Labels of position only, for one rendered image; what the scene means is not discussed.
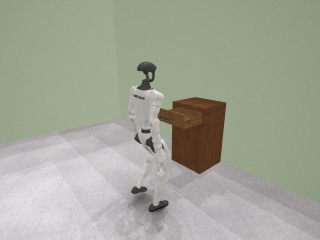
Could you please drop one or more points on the right robot forearm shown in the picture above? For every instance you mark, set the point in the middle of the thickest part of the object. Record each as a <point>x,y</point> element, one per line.
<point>156,135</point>

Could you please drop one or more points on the drawer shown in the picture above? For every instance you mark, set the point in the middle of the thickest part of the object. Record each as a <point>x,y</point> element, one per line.
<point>182,118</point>

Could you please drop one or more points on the robot right upper arm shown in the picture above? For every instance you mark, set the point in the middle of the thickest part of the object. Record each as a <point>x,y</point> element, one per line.
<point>157,99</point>

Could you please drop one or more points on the cabinet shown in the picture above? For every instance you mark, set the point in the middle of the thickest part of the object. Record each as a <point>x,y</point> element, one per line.
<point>199,147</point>

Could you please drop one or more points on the robot left upper arm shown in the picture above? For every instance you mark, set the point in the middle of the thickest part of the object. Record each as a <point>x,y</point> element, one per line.
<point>131,108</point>

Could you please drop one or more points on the robot left foot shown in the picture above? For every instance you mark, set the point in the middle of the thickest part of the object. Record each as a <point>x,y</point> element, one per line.
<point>136,190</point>

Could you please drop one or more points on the right robot hand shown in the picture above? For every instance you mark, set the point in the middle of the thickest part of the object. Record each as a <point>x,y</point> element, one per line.
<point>160,157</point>

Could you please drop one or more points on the robot left shin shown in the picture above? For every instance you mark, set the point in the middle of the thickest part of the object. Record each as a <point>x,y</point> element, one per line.
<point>145,170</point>

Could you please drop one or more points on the left robot forearm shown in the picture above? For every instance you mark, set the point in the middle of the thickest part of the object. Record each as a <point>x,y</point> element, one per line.
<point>134,123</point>

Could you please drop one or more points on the handle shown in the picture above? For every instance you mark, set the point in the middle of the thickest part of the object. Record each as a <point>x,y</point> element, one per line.
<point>166,118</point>

